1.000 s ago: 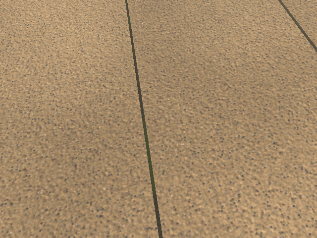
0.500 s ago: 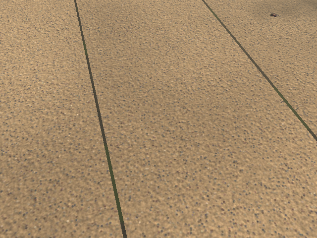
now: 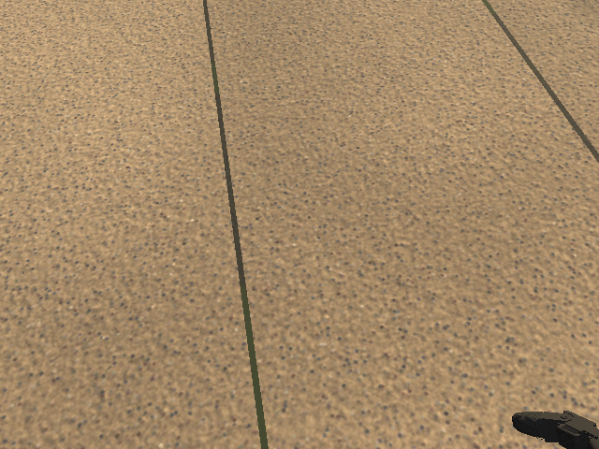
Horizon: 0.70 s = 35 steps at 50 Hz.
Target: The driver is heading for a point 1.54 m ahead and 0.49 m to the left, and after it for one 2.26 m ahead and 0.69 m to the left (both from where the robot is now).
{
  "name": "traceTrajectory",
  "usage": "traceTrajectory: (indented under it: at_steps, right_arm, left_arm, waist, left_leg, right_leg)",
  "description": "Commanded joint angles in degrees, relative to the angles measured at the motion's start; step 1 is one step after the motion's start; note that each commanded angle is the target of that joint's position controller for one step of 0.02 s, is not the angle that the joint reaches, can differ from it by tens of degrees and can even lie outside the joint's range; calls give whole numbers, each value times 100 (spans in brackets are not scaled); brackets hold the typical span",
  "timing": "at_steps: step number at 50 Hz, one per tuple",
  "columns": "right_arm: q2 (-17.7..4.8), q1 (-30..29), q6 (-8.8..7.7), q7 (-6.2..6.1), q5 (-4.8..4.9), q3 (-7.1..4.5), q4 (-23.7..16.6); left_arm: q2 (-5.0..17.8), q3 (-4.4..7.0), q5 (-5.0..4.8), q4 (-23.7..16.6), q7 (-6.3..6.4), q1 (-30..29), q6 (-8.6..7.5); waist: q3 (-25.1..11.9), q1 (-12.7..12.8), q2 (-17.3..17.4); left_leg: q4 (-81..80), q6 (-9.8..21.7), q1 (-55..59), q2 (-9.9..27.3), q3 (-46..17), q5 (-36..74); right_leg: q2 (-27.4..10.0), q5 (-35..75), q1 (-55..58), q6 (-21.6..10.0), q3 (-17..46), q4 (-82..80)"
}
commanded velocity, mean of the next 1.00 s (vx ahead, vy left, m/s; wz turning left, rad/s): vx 0.49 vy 0.00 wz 0.12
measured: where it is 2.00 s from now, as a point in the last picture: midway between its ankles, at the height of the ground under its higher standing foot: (275, 209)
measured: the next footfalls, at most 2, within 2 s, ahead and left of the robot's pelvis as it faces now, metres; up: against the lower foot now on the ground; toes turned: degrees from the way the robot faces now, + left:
left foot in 0.10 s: +0.26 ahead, +0.13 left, +0.00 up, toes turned +1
right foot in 0.64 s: +0.57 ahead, -0.11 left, +0.00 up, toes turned -1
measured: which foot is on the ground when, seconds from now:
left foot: up 0.00-0.08, down 0.10-0.64, up 0.66-1.00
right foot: down 0.00-0.12, up 0.14-0.62, down 0.64-1.00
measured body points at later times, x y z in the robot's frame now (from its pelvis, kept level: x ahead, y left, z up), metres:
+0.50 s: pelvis +0.29 +0.04 +0.01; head +0.32 +0.04 +0.46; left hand +0.49 +0.28 -0.08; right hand +0.31 -0.24 -0.12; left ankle +0.22 +0.13 -0.74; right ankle +0.49 -0.13 -0.68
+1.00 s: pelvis +0.58 -0.01 +0.01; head +0.60 -0.01 +0.45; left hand +0.58 +0.27 -0.12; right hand +0.77 -0.25 -0.10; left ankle +0.72 +0.18 -0.68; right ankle +0.53 -0.11 -0.74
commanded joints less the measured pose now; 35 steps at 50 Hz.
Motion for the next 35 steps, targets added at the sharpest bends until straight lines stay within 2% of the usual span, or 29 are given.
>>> traceTrajectory:
  at_steps: [1,3,4,5,6,7,8,9,10,11,12,13,15,17,19,22,26,28,30,31,32,33,34,35]
  right_arm:
    - [-423,-801,-131,54,21,-81,-619]
    - [-626,-435,-136,34,-12,-174,-556]
    - [-790,146,-117,-14,-23,-272,-408]
    - [-1000,1088,-81,-85,-18,-391,-136]
    - [-1401,2109,-36,-174,-78,-483,48]
    - [-1628,2304,-50,-101,-110,-499,164]
    - [-1074,2090,-62,-113,-32,-370,142]
    - [-893,1652,-66,-146,-29,-311,112]
    - [-833,1284,-74,-157,-71,-287,64]
    - [-719,1056,-95,-145,-150,-266,46]
    - [-607,941,-128,-141,-232,-234,46]
    - [-552,893,-162,-133,-214,-230,69]
    - [-588,941,-230,-138,-138,-236,180]
    - [-730,1087,-243,-183,-120,-267,281]
    - [-813,1249,-210,-233,-100,-279,346]
    - [-946,1574,-153,-274,-45,-288,453]
    - [-1041,2081,-23,-286,-2,-297,682]
    - [-1086,2166,63,-312,4,-317,759]
    - [-1174,2081,128,-344,3,-347,772]
    - [-1181,1985,160,-351,9,-340,761]
    - [-1015,1961,170,-358,-35,-263,713]
    - [-498,2302,93,-332,-123,-89,502]
    - [-193,2693,-13,-307,-74,17,572]
    - [-865,2160,-62,-289,108,-167,539]
  left_arm:
    - [1084,295,-63,-164,43,5,-45]
    - [1196,333,-44,-126,63,-80,5]
    - [1232,341,-24,-120,78,-156,52]
    - [1167,302,8,-135,104,-182,94]
    - [899,188,145,-271,129,-62,96]
    - [78,-24,40,-265,45,806,-5]
    - [755,112,-120,-235,15,186,-119]
    - [1012,193,-245,-452,-9,-484,-179]
    - [972,167,-185,-513,24,-791,-225]
    - [932,194,-67,-510,45,-912,-227]
    - [858,199,-43,-469,35,-748,-176]
    - [743,183,-44,-417,37,-624,-116]
    - [618,154,-11,-421,54,-681,-11]
    - [608,134,57,-587,71,-1145,5]
    - [555,98,74,-684,46,-1556,-41]
    - [402,18,43,-823,-37,-2215,-137]
    - [447,-4,-32,-1059,-180,-2885,-198]
    - [533,17,-30,-1157,-252,-3005,-219]
    - [698,80,-21,-1108,-280,-2684,-226]
    - [853,172,1,-970,-260,-2138,-237]
    - [1153,318,29,-721,-202,-1196,-237]
    - [1702,450,173,-618,-144,-338,-223]
    - [1620,437,107,-518,-163,-92,-181]
    - [1107,293,80,-543,-139,-238,-167]
  waist:
    - [539,-195,-788]
    - [163,-471,-904]
    - [-266,-811,-975]
    - [-862,-1261,-925]
    - [-1722,-1542,-183]
    - [-2634,-952,1460]
    - [-2110,-1229,913]
    - [-1140,-1148,609]
    - [-694,-950,18]
    - [-428,-764,-95]
    - [-432,-549,73]
    - [-429,-454,165]
    - [-233,-379,159]
    - [19,-464,54]
    - [96,-593,-30]
    - [160,-873,-78]
    - [273,-1124,-44]
    - [249,-1063,29]
    - [18,-807,182]
    - [-318,-461,189]
    - [-983,-14,95]
    - [-2009,87,-770]
    - [-2656,6,-1773]
    - [-1980,181,-1185]
  left_leg:
    - [-415,192,164,-153,59,88]
    - [-454,399,766,-365,201,-259]
    - [-474,552,1557,-548,356,-357]
    - [-438,715,2909,-569,380,-286]
    - [-195,1075,4792,619,-1018,-413]
    - [-1145,1979,6277,1866,-4089,-2399]
    - [-1847,1717,5843,1684,-4428,-3221]
    - [-1954,1491,4988,1544,-3497,-2942]
    - [-2056,1390,4085,1372,-2870,-2171]
    - [-2165,1364,3388,1155,-2367,-1500]
    - [-2310,1351,2980,999,-2048,-1168]
    - [-2473,1403,2757,917,-1850,-1037]
    - [-2724,1491,2393,873,-1459,-795]
    - [-2891,1523,2333,843,-1195,-541]
    - [-2905,1410,2479,704,-880,-245]
    - [-2866,1208,2603,535,-480,-48]
    - [-2587,1181,3382,833,-554,-13]
    - [-2305,1101,3857,1039,-640,337]
    - [-1834,973,4135,1097,-627,1339]
    - [-1145,869,4019,930,-528,2215]
    - [-9,695,3445,619,-354,2217]
    - [2127,354,1454,-3,-74,415]
    - [3427,197,29,-671,-499,-3383]
    - [3941,249,-527,-370,-915,-3259]
  right_leg:
    - [-1530,2321,-427,-780,613,-226]
    - [-1558,3991,-86,-634,499,391]
    - [-1449,5047,-81,-527,355,1131]
    - [-1207,5322,-556,-352,171,2269]
    - [-883,3309,-1952,-168,57,4154]
    - [253,-1352,-3879,151,519,6066]
    - [6,-1389,-4495,64,1041,6601]
    - [-281,-870,-4839,3,797,6587]
    - [-576,-337,-4608,-24,634,6315]
    - [-763,-21,-4359,-12,591,6016]
    - [-917,196,-3989,-16,658,5878]
    - [-972,265,-3821,16,644,5733]
    - [-1050,358,-3861,122,550,5391]
    - [-1106,856,-4240,262,496,4825]
    - [-1082,1577,-4382,314,425,4043]
    - [-847,2439,-4075,304,172,2829]
    - [-669,2427,-4201,213,127,2116]
    - [-594,1969,-4253,70,151,1902]
    - [-426,1475,-3737,-103,47,1772]
    - [-255,1454,-2856,-243,-93,1592]
    - [-376,1620,-1357,-453,0,1671]
    - [-1831,1441,1039,-1096,1833,1902]
    - [-2617,369,1962,-1549,3888,1130]
    - [-2420,-191,1483,-1264,3531,867]
Velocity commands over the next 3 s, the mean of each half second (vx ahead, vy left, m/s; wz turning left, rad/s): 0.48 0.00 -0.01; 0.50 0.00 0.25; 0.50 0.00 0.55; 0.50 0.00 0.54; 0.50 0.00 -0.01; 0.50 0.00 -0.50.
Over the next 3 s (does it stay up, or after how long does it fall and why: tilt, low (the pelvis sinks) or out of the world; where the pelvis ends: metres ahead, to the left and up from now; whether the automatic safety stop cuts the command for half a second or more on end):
stays up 1.53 0.57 0.01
